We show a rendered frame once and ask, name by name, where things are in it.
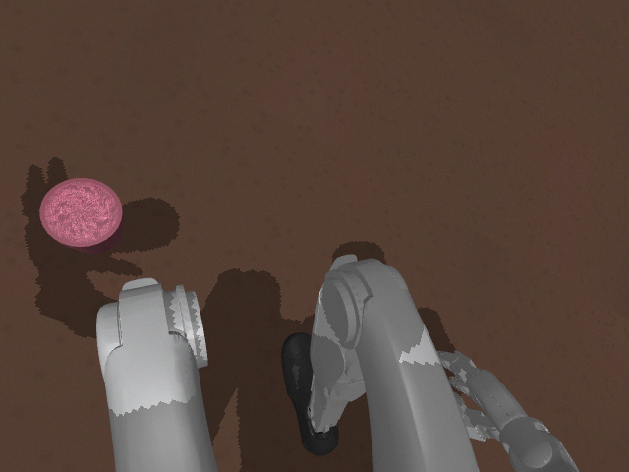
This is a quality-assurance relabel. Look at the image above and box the right robot hand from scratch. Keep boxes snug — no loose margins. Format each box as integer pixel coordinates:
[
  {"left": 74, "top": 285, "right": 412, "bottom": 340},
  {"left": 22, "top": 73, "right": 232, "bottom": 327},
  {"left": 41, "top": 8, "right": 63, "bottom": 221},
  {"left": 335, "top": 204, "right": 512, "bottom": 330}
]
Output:
[{"left": 436, "top": 350, "right": 529, "bottom": 442}]

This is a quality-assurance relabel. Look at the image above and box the right robot arm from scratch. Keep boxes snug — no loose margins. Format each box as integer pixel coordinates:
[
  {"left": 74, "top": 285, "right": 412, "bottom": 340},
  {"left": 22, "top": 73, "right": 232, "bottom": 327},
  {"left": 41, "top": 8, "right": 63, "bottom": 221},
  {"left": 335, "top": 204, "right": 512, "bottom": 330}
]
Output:
[{"left": 499, "top": 417, "right": 581, "bottom": 472}]

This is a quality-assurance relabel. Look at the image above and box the right robot foot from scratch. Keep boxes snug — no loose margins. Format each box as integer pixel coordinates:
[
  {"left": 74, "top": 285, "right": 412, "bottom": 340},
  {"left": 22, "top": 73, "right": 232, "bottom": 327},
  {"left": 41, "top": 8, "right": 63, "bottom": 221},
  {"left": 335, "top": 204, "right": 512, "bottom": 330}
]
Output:
[{"left": 281, "top": 332, "right": 339, "bottom": 456}]

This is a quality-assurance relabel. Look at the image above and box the cup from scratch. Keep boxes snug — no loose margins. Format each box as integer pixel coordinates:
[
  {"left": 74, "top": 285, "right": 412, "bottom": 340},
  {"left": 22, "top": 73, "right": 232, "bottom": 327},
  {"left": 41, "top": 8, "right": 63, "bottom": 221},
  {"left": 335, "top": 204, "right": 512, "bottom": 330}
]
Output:
[{"left": 39, "top": 178, "right": 124, "bottom": 254}]

